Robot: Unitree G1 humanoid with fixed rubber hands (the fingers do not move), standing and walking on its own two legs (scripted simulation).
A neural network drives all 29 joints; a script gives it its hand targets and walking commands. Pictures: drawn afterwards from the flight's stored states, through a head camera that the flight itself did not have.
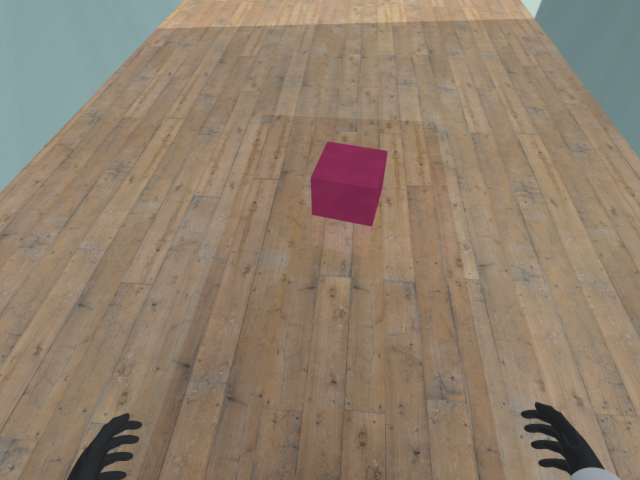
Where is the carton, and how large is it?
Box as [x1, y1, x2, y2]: [311, 141, 387, 225]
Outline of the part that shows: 327,141 311,176 312,214 371,225 381,190 387,151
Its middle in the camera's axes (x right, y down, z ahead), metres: +0.12 -0.24 +1.70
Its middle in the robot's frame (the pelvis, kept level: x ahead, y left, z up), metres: +1.36 -0.12 -0.64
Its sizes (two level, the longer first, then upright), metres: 0.272 0.261 0.213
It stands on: the floor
